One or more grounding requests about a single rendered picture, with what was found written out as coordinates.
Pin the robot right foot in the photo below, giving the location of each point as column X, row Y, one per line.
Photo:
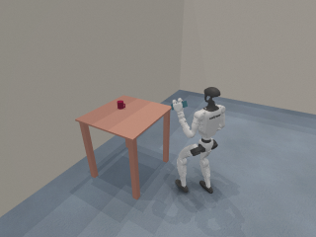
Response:
column 203, row 184

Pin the robot left forearm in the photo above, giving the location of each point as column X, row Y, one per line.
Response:
column 184, row 124

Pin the table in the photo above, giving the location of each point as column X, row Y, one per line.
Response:
column 129, row 122

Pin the right robot upper arm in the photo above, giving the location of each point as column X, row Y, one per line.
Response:
column 222, row 117

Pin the left robot hand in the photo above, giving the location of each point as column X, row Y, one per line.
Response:
column 178, row 106

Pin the sponge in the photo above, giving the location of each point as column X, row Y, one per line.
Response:
column 184, row 103

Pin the left robot upper arm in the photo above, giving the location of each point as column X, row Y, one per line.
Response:
column 198, row 117

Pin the robot torso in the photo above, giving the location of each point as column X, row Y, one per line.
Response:
column 207, row 129

